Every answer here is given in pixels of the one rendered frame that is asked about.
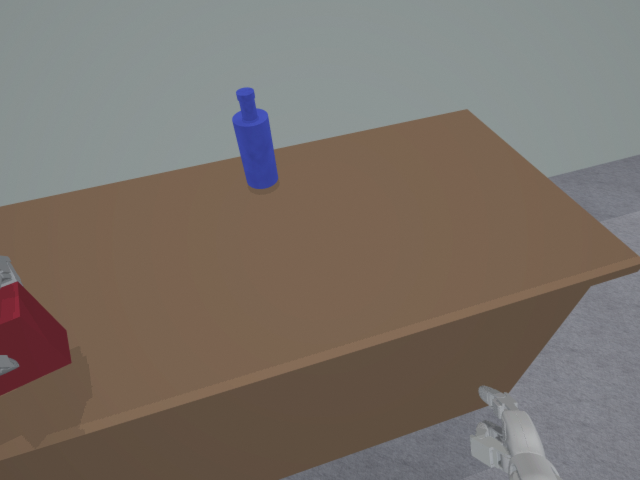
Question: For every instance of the right robot forearm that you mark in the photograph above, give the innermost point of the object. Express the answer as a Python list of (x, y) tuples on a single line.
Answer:
[(530, 466)]

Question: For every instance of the sponge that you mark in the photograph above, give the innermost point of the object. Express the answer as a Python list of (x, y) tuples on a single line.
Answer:
[(30, 335)]

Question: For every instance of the table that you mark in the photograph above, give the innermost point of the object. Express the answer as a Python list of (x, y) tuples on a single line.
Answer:
[(222, 332)]

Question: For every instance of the left robot hand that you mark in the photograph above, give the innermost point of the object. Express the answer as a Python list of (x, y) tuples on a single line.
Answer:
[(8, 276)]

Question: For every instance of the right robot hand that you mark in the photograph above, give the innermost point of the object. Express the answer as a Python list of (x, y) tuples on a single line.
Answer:
[(494, 445)]

